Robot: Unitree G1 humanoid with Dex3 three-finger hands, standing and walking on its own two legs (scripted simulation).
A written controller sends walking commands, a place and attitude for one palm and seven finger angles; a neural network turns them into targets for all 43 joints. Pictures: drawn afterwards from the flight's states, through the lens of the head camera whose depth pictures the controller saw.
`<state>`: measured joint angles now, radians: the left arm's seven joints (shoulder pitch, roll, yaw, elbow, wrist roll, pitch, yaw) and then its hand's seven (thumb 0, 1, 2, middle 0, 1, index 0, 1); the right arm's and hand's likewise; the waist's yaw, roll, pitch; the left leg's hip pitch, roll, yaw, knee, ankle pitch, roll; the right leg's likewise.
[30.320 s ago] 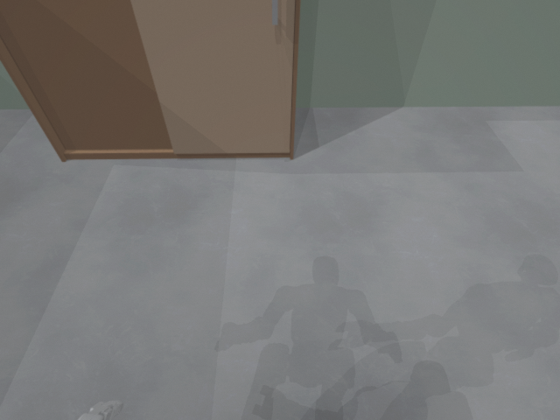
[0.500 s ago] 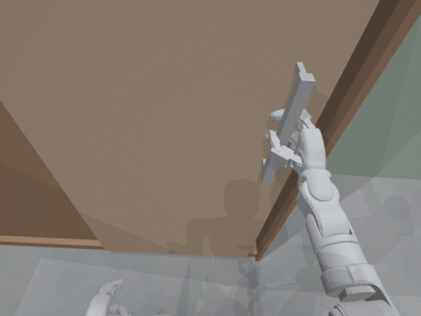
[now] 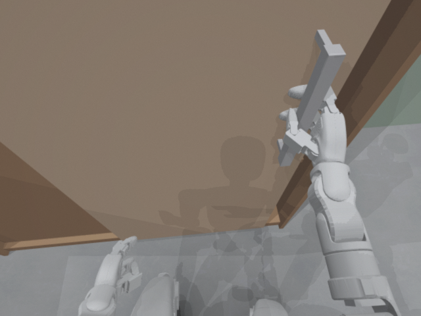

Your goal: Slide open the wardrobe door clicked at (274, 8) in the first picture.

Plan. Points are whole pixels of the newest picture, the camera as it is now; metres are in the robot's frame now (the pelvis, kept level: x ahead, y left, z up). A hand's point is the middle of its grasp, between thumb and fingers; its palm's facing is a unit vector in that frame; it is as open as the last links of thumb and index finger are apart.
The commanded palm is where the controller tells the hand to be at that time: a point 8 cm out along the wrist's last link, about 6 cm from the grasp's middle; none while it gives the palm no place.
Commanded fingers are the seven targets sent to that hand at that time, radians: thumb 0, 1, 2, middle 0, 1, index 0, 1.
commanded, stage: step sideways, sliding the door along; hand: right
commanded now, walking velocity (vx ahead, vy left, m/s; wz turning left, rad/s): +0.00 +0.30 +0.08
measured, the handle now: (299, 111) +0.43 -0.17 +0.12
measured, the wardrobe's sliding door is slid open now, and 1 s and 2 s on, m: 0.08 0.37 0.52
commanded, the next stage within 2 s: stop walking and hold the door there in 1.62 s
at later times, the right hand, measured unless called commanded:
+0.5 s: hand (225, 134) +0.38 -0.04 +0.12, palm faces +0.30 +0.95 +0.00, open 6.0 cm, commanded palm +0.35 -0.01 +0.12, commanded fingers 0.00 -0.90 -0.90 0.45 1.40 0.45 1.40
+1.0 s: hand (113, 147) +0.36 +0.15 +0.12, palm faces +0.14 +0.99 +0.01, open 6.2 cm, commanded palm +0.33 +0.15 +0.12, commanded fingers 0.00 -0.90 -0.90 0.45 1.40 0.45 1.40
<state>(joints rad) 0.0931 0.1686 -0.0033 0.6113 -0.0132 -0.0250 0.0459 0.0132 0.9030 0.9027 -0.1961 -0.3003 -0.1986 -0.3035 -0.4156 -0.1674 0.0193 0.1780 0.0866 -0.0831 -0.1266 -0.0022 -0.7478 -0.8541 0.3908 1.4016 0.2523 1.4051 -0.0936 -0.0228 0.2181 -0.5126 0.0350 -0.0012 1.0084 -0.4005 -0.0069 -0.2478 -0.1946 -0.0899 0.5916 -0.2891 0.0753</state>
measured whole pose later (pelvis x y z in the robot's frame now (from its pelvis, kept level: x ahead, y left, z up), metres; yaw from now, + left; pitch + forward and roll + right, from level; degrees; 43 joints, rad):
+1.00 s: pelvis +0.04 +0.28 +0.00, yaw -2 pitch -1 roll +1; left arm 0.10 0.20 0.01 0.57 -0.01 -0.09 0.00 0.02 0.90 0.90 -0.19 -0.30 -0.20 -0.30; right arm -0.11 -0.10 0.07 -0.19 0.02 -0.12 -0.16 0.00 -0.76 -0.81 0.39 1.40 0.20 1.35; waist -0.07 0.02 0.23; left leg -0.51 -0.02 0.01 1.07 -0.46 -0.01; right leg -0.25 -0.09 -0.12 0.61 -0.33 -0.01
